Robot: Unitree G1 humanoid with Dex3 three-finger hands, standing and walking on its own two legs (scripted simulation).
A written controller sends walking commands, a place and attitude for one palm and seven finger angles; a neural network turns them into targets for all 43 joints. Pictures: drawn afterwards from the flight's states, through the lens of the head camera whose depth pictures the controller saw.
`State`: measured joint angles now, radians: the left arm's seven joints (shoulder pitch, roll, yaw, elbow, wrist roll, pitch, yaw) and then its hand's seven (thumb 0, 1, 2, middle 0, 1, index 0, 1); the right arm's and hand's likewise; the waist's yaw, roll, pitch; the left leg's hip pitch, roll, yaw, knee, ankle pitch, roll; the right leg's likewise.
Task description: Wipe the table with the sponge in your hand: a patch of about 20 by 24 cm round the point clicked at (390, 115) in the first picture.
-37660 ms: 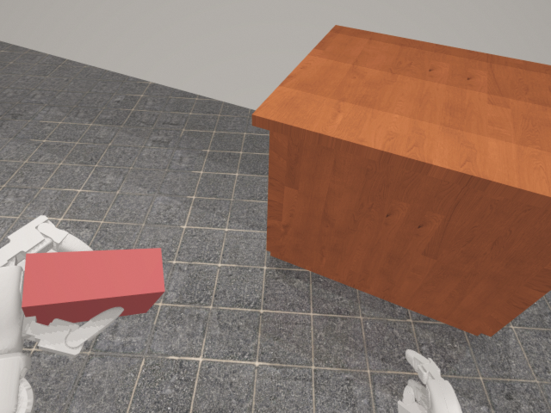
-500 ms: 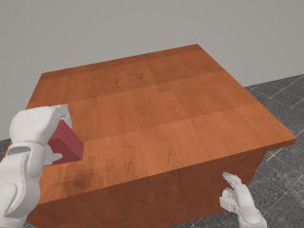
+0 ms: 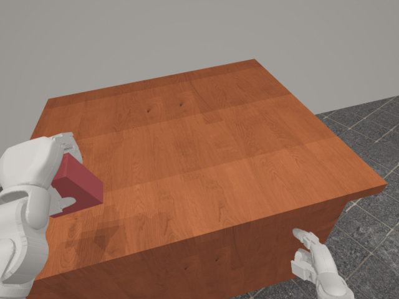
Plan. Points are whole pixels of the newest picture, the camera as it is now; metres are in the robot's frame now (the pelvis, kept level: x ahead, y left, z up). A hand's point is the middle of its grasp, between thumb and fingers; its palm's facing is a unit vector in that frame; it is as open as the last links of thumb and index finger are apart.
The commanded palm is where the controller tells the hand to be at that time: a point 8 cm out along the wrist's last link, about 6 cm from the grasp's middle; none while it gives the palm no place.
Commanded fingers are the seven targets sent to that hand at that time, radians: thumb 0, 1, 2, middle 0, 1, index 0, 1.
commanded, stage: move the sponge above the wiping area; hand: left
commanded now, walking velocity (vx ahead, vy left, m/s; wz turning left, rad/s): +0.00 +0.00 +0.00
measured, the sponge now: (67, 192) +0.24 +0.31 +0.13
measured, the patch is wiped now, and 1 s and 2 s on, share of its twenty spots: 0.00 0.00 0.00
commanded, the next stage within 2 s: none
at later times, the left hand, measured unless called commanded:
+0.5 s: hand (69, 184) +0.24 +0.29 +0.15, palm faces +0.15 -0.12 -0.98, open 9.4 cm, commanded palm +0.20 +0.28 +0.21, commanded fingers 0.00 0.10 1.30 -1.20 -1.60 -1.20 -1.60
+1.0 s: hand (89, 191) +0.26 +0.28 +0.11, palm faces -0.01 -0.10 -1.00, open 9.4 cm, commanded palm +0.22 +0.28 +0.19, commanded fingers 0.00 0.10 1.30 -1.20 -1.60 -1.20 -1.60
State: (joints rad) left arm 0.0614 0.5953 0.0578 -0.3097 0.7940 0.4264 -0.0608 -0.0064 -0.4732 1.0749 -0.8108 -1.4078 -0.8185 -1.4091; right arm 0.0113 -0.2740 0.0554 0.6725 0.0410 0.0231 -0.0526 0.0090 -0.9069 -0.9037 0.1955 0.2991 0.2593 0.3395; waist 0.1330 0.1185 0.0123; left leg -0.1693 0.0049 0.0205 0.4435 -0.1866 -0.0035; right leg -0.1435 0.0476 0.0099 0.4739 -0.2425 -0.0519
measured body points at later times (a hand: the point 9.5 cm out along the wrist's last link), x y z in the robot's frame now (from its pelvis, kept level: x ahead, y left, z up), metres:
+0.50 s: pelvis +0.00 +0.01 +0.00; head -0.02 -0.04 +0.45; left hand +0.23 +0.29 +0.20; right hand +0.25 -0.19 -0.07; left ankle +0.04 +0.12 -0.74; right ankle +0.01 -0.09 -0.74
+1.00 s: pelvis +0.00 +0.00 +0.00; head -0.01 -0.05 +0.45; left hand +0.25 +0.28 +0.16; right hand +0.26 -0.19 -0.08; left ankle +0.04 +0.12 -0.74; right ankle +0.01 -0.09 -0.74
